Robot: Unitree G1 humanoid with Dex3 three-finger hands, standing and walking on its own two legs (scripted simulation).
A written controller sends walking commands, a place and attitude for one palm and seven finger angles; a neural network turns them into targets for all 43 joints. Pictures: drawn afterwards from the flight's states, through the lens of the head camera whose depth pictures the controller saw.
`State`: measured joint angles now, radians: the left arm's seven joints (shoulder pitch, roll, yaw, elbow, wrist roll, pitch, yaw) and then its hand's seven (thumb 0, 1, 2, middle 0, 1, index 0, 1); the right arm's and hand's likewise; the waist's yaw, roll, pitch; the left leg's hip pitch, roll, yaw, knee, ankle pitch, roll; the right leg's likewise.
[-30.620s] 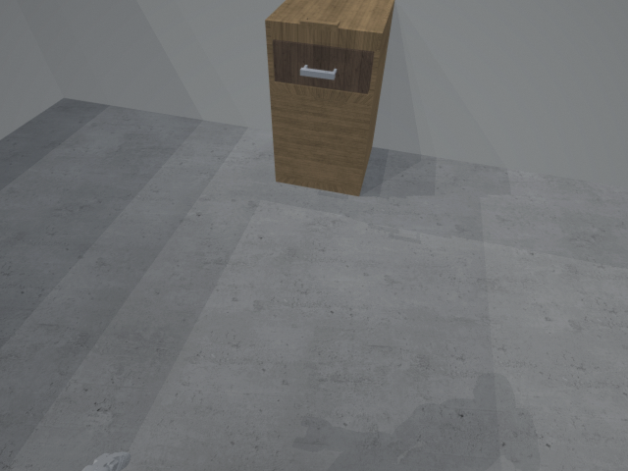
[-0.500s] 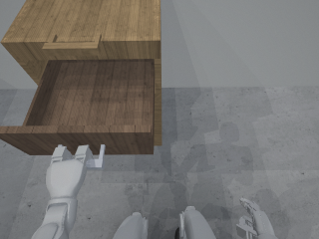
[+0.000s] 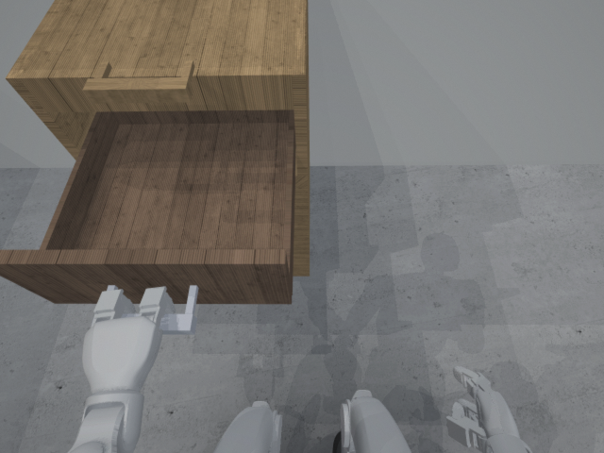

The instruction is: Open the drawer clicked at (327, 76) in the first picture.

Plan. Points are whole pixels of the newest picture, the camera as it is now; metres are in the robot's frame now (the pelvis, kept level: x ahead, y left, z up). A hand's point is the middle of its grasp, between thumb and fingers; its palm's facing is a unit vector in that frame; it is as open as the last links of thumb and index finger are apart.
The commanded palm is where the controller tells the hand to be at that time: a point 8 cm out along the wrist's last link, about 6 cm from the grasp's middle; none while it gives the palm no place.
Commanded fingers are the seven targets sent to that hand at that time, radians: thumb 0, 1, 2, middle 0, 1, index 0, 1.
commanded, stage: pull the drawer open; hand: left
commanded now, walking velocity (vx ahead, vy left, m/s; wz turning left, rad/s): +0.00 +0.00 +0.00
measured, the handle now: (148, 308) +0.30 +0.24 -0.04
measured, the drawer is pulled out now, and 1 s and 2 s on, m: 0.26 0.27 0.27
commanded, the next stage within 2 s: open the thumb to release the handle in 0.20 s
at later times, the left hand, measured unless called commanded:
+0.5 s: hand (142, 353) +0.25 +0.24 -0.06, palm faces -0.01 -0.02 -1.00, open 6.3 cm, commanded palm +0.22 +0.24 -0.02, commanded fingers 0.00 0.13 0.57 -0.34 -1.27 -0.34 -1.27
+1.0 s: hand (139, 358) +0.24 +0.24 -0.06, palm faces -0.01 -0.03 -1.00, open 13.7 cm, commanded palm +0.22 +0.24 -0.01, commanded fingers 0.00 -0.50 0.30 -0.30 -1.20 -0.30 -1.20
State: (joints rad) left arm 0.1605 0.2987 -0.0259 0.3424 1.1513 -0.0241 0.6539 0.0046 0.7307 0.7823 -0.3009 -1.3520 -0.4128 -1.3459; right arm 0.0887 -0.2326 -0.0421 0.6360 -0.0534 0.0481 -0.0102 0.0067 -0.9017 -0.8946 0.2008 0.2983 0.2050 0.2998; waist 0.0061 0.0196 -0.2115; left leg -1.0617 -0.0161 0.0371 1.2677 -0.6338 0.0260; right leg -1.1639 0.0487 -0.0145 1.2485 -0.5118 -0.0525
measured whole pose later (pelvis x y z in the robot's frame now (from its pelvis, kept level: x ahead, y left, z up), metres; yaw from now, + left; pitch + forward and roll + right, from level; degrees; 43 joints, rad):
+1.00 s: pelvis -0.03 -0.01 -0.01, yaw +1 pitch +23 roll +1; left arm 0.04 0.32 -0.01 0.44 1.12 -0.07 0.63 0.00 -0.46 0.31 -0.33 -1.22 -0.32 -1.20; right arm 0.11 -0.24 -0.06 0.68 -0.04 0.04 -0.06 0.01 -0.90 -0.89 0.20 0.30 0.20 0.30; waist 0.02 0.03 -0.20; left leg -1.10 -0.02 0.02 1.29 -0.59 0.01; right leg -1.19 0.04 -0.04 1.27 -0.47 -0.07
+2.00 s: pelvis +0.00 +0.00 +0.04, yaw +1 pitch +17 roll +0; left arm 0.09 0.31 -0.09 0.37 1.10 0.02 0.56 0.00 -0.49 0.30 -0.32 -1.20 -0.35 -1.22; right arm 0.13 -0.23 -0.03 0.64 -0.03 0.05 -0.05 0.01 -0.90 -0.89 0.20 0.30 0.21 0.30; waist 0.02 0.04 -0.17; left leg -0.82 -0.03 0.01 1.06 -0.53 0.03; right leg -0.91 0.04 -0.03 1.03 -0.42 -0.04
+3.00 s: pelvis +0.01 +0.00 +0.08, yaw +1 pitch +10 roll +0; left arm 0.11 0.35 -0.08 0.23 1.06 0.03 0.42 0.00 -0.49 0.30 -0.32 -1.20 -0.32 -1.20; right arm 0.13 -0.23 -0.02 0.62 -0.01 0.08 -0.05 0.01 -0.90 -0.89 0.20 0.30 0.20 0.30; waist 0.05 0.05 -0.11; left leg -0.55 -0.03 0.01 0.81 -0.44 0.03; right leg -0.64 0.04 -0.01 0.80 -0.35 -0.04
